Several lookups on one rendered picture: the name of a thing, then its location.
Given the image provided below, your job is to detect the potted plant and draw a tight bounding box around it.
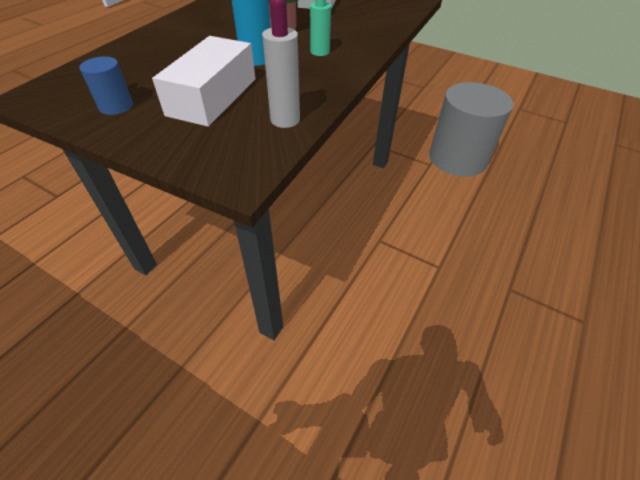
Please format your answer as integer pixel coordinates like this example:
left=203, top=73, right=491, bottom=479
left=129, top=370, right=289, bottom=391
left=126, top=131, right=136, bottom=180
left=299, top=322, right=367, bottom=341
left=269, top=0, right=298, bottom=30

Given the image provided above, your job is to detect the table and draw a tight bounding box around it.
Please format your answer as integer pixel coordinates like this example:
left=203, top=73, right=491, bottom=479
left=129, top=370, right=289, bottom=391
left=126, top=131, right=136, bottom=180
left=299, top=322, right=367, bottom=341
left=0, top=0, right=442, bottom=340

